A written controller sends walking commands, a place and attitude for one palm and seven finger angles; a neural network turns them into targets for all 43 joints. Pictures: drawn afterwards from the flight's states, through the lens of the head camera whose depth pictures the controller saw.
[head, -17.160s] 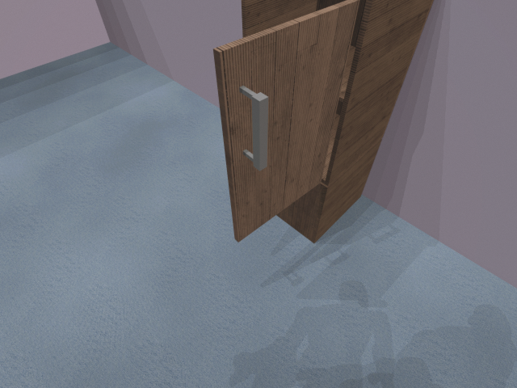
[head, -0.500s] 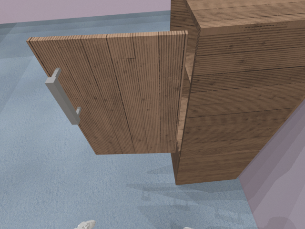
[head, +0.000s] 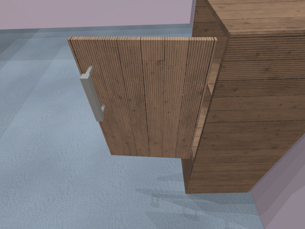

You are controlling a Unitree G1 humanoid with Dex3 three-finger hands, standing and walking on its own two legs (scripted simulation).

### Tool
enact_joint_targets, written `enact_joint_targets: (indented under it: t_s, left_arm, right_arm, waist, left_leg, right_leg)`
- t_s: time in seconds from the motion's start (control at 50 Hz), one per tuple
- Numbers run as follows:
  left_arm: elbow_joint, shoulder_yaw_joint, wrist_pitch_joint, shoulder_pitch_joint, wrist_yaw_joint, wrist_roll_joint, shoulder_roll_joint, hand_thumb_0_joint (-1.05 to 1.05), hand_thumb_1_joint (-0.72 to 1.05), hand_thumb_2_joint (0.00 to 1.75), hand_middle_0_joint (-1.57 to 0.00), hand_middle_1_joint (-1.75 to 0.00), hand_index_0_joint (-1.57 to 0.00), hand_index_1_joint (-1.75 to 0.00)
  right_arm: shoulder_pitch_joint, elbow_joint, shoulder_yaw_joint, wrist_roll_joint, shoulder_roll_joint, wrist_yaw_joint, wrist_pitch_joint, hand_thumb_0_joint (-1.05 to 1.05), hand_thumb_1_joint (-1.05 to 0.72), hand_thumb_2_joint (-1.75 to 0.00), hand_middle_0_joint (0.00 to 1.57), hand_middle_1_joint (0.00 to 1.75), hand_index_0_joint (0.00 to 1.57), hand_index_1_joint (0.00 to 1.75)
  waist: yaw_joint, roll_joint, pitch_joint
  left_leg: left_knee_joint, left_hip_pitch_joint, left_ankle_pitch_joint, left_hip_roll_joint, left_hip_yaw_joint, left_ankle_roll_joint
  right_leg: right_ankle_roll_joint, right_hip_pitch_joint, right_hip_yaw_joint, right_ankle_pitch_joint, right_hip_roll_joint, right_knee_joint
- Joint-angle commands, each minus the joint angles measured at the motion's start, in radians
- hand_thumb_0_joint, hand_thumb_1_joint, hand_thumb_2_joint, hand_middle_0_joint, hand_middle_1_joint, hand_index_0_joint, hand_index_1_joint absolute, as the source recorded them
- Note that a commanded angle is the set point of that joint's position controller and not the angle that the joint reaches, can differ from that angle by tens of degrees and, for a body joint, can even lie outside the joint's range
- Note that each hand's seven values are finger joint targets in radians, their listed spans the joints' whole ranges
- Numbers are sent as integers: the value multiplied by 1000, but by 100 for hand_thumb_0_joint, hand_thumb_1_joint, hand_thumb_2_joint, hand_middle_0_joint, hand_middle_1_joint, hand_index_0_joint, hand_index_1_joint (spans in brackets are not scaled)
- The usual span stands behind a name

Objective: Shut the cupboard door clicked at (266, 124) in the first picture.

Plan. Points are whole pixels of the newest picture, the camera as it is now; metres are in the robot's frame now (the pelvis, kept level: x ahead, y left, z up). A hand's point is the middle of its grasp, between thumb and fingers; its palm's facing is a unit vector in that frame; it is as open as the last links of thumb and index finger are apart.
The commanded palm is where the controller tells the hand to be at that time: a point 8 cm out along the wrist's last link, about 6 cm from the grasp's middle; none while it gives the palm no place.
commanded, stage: come to a stop and stand still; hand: left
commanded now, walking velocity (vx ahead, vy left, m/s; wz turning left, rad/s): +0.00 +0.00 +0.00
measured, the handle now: (95, 95) +0.47 +0.22 +0.09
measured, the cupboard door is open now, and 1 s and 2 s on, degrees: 86 86 86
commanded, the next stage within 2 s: look again from close up in 1.48 s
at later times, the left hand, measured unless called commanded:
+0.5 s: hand out of the picture +0.01 +0.20 -0.15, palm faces -0.01 -0.98 -0.22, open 7.4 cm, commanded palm none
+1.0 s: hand out of the picture +0.10 +0.19 -0.15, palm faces -0.01 -0.97 -0.23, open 7.3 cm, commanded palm none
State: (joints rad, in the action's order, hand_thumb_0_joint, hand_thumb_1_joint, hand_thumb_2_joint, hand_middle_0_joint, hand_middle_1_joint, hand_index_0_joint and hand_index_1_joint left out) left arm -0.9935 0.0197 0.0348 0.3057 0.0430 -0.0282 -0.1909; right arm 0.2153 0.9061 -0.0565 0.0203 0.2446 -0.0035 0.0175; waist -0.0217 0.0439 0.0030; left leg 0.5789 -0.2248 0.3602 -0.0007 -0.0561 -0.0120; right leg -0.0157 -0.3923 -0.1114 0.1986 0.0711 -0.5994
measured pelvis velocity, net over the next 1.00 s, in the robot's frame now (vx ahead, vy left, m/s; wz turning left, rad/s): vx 0.05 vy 0.01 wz -0.02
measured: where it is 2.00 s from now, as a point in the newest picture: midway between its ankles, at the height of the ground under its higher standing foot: outside the picture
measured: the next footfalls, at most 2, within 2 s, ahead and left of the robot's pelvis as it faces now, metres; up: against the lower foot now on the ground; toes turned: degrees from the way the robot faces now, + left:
none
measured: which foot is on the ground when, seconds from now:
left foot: down 0.00-1.00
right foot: down 0.00-1.00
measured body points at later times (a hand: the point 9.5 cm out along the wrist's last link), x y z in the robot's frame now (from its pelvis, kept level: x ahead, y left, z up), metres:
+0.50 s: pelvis +0.01 +0.03 +0.01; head +0.02 +0.01 +0.46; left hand +0.01 +0.25 -0.14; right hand +0.01 -0.20 -0.16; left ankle -0.02 +0.10 -0.72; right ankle +0.07 -0.11 -0.72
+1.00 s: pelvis +0.05 +0.01 +0.01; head +0.07 -0.01 +0.46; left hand +0.10 +0.24 -0.13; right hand +0.06 -0.21 -0.15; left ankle -0.02 +0.10 -0.72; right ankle +0.07 -0.11 -0.72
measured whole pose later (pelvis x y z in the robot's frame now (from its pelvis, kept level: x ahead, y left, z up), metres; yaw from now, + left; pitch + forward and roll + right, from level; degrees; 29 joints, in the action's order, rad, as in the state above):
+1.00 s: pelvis +0.05 +0.01 +0.01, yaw -1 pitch -1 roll +0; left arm -1.06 -0.01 0.00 0.20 0.04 0.00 -0.15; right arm 0.27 1.08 0.01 0.02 0.17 -0.04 -0.03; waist 0.01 0.04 0.06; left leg 0.40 -0.04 0.35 -0.02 -0.07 0.03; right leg 0.00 -0.25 0.05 0.23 -0.01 -0.51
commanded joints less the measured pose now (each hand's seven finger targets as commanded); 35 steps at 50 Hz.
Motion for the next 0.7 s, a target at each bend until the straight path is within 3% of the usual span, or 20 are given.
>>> enact_joint_targets:
  t_s: [0.0,0.02,0.04,0.1,0.18,0.26,0.32,0.38,0.56,0.68]
  left_arm:
    - [84,21,-18,13,3,13,-75,0,90,90,-20,-30,-20,-30]
    - [69,14,-9,-9,-3,3,-73,0,90,90,-20,-30,-20,-30]
    - [60,12,-6,-19,-9,1,-81,0,90,90,-20,-30,-20,-30]
    - [47,11,-10,34,-16,1,-69,0,90,90,-20,-30,-20,-30]
    - [48,10,-19,53,-17,1,-83,0,90,90,-20,-30,-20,-30]
    - [52,10,-27,44,-16,3,-92,0,90,90,-20,-30,-20,-30]
    - [47,9,-35,42,-15,6,-93,0,90,90,-20,-30,-20,-30]
    - [34,5,-45,42,-14,11,-80,0,90,90,-20,-30,-20,-30]
    - [-26,-9,-56,26,-6,21,-62,0,90,90,-20,-30,-20,-30]
    - [-47,-11,-55,8,-3,22,-67,0,90,90,-20,-30,-20,-30]
  right_arm:
    - [38,-92,0,11,111,-10,-4,0,-90,-90,20,30,20,30]
    - [12,-88,10,11,78,-9,-13,0,-90,-90,20,30,20,30]
    - [0,-87,14,7,75,-11,-14,0,-90,-90,20,30,20,30]
    - [-2,-80,17,3,86,-10,-13,0,-90,-90,20,30,20,30]
    - [21,-65,19,1,74,-9,-19,0,-90,-90,20,30,20,30]
    - [53,-35,23,2,69,-8,-21,0,-90,-90,20,30,20,30]
    - [85,-9,27,1,57,-9,-24,0,-90,-90,20,30,20,30]
    - [110,21,33,-1,47,-12,-34,0,-90,-90,20,30,20,30]
    - [149,103,52,-9,26,-32,-60,0,-90,-90,20,30,20,30]
    - [166,139,54,-8,18,-38,-55,0,-90,-90,20,30,20,30]
  waist:
    - [-8,-16,98]
    - [1,88,110]
    - [5,101,162]
    - [-10,0,184]
    - [-6,-66,154]
    - [8,-64,137]
    - [18,-102,120]
    - [26,-78,86]
    - [28,-24,27]
    - [32,-36,37]
  left_leg:
    - [-268,-170,-138,234,178,115]
    - [-314,-182,-108,193,178,95]
    - [-334,-228,-53,182,187,93]
    - [-351,-247,106,155,167,94]
    - [-336,-209,189,120,169,90]
    - [-321,-163,212,89,160,84]
    - [-295,-102,152,72,144,80]
    - [-283,-52,75,68,133,75]
    - [-257,50,-297,96,90,61]
    - [-240,83,-352,100,74,53]
  right_leg:
    - [-6,69,39,147,-27,7]
    - [-5,82,38,138,-28,-21]
    - [1,92,45,136,-33,-47]
    - [-3,111,87,78,-39,-26]
    - [-12,122,151,85,-36,54]
    - [-26,93,221,152,-33,114]
    - [-35,66,259,165,-28,157]
    - [-37,75,284,119,-18,171]
    - [-33,186,238,-186,1,122]
    - [-38,203,232,-261,10,117]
